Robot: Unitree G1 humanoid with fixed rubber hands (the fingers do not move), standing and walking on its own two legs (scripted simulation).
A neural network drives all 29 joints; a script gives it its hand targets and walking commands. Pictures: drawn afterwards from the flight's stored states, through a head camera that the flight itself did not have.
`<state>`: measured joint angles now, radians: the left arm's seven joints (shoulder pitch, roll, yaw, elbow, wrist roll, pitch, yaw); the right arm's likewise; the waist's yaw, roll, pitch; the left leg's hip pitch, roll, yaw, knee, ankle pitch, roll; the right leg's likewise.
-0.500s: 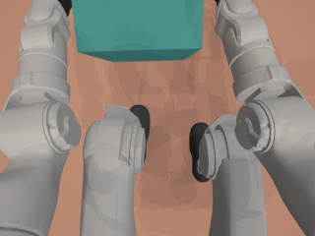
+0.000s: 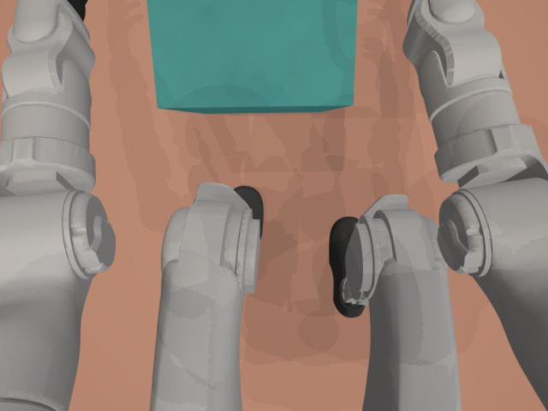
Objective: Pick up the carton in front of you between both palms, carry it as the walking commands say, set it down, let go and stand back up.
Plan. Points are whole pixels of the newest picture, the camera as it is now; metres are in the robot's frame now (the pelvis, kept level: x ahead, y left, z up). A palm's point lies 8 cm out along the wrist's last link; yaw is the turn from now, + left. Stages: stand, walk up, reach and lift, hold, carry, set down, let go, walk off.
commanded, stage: set down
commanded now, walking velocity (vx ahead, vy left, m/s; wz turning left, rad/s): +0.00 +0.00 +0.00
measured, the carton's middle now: (257, 34) +0.52 +0.10 -0.26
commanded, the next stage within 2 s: let go in 0.86 s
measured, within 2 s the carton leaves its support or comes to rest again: neither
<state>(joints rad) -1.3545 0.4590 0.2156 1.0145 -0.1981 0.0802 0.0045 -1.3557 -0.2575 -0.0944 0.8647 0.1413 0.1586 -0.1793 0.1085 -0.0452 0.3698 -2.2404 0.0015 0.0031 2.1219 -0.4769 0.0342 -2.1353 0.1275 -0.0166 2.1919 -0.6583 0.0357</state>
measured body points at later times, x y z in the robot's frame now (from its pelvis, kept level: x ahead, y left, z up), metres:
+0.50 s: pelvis +0.02 +0.00 +0.13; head +0.34 +0.05 +0.43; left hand +0.51 +0.31 +0.01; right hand +0.58 -0.08 +0.01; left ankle +0.14 +0.11 -0.35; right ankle +0.10 -0.11 -0.35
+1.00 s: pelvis +0.05 +0.01 +0.27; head +0.34 +0.06 +0.61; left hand +0.50 +0.32 +0.15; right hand +0.56 -0.09 +0.15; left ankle +0.14 +0.11 -0.35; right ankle +0.10 -0.11 -0.35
